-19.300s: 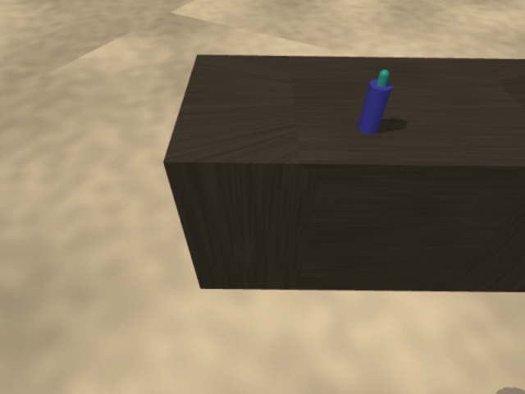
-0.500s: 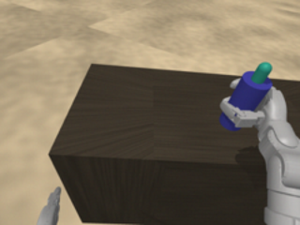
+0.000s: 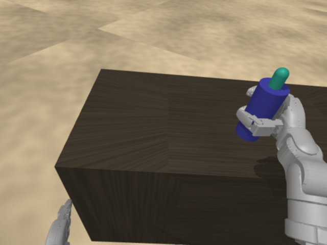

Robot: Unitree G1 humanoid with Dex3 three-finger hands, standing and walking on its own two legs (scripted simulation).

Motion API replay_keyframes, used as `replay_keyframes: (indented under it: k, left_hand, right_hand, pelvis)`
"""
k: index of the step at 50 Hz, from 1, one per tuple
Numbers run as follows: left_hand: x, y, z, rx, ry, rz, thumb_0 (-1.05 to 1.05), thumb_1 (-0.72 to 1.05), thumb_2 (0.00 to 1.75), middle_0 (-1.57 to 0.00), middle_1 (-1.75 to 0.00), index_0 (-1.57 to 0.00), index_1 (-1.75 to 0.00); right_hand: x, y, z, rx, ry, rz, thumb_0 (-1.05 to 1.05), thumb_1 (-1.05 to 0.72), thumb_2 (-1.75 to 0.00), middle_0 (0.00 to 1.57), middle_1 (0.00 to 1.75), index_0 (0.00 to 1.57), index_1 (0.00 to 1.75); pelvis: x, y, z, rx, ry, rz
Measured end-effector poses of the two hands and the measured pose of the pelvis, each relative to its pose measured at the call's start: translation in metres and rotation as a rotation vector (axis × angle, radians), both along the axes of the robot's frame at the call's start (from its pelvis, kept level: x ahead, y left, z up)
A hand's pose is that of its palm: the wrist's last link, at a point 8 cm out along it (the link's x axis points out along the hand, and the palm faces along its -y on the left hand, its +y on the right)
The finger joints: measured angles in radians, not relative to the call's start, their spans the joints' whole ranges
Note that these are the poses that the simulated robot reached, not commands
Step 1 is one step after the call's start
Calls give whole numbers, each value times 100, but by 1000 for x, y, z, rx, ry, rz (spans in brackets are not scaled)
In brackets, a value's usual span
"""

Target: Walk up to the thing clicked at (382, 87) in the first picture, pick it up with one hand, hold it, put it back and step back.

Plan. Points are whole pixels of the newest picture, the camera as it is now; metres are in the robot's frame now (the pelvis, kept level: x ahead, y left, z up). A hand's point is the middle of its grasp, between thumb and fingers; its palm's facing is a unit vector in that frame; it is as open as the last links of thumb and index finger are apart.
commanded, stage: crouch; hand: right
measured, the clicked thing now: (263, 105) +0.35 -0.17 +0.23
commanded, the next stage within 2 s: lower in 1.14 s
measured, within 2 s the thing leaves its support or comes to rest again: neither
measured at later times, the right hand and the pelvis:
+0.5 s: hand (238, 115) +0.43 -0.18 +0.13, palm faces +0.15 +0.99 +0.01, open 7.9 cm; pelvis +0.00 +0.00 -0.01, yaw +2 degrees
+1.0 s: hand (236, 114) +0.47 -0.19 +0.10, palm faces +0.13 +0.99 +0.01, open 7.9 cm; pelvis +0.01 -0.01 -0.01, yaw +2 degrees
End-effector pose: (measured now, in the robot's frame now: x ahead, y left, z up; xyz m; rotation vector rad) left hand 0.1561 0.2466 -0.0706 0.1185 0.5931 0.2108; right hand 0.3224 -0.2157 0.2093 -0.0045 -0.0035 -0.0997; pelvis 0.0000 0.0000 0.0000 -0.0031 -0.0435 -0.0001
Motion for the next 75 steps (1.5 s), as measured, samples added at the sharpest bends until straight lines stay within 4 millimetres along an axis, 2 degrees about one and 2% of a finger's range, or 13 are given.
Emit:
replay_keyframes:
  k: [5,10,17,21,25,31,39,56,66,71,75]
  left_hand:
    - [-3,2,3,4,-10,13,-1,-53,5,-5,-4,-5,-4]
    - [-17,8,1,31,19,27,-1,-53,5,-5,-4,-5,-4]
    - [-29,14,-5,70,72,51,-1,-54,6,-5,-4,-5,-5]
    - [-27,8,-10,53,82,53,-1,-54,6,-5,-4,-5,-5]
    - [-23,5,-5,48,54,61,-1,-53,5,-5,-4,-6,-4]
    - [-22,5,0,64,58,67,-1,-53,5,-6,-5,-6,-4]
    - [-27,4,-6,82,118,69,-1,-53,5,-6,-5,-6,-4]
    - [-22,3,-1,98,106,79,-1,-53,5,-6,-4,-6,-5]
    - [-27,10,-4,119,123,79,-1,-54,6,-6,-4,-6,-5]
    - [-28,9,-7,116,128,72,-1,-54,6,-6,-4,-6,-5]
    - [-26,9,-3,126,100,63,-1,-54,6,-6,-4,-6,-5]
  right_hand:
    - [15,-3,-30,27,91,-21,0,20,-113,81,114,86,116]
    - [29,-9,-55,28,118,-56,0,19,-113,81,114,86,116]
    - [57,-8,-67,19,73,-48,0,19,-114,80,115,86,116]
    - [72,-8,-76,20,81,-43,0,19,-114,80,115,86,117]
    - [81,-11,-81,20,78,-49,0,19,-114,80,116,85,117]
    - [91,-19,-90,26,49,-51,0,19,-114,80,116,85,117]
    - [105,-24,-108,14,63,-28,0,19,-114,80,116,86,117]
    - [126,-28,-121,13,52,-38,0,19,-115,80,116,86,117]
    - [135,-30,-125,19,43,-38,0,19,-115,80,116,86,117]
    - [138,-30,-139,19,72,-36,0,19,-115,80,116,86,117]
    - [137,-28,-154,23,88,-27,0,19,-115,80,116,86,117]
  pelvis:
    - [-1,1,0,-1,12,5]
    - [-3,1,-2,0,30,12]
    - [-4,1,-4,4,67,23]
    - [-4,0,-6,4,90,28]
    - [-1,-2,-6,3,104,29]
    - [2,-4,-7,3,124,32]
    - [3,-8,-11,10,168,36]
    - [7,-11,-18,16,217,42]
    - [6,-10,-22,19,245,41]
    - [4,-9,-26,17,265,42]
    - [2,-8,-30,15,279,42]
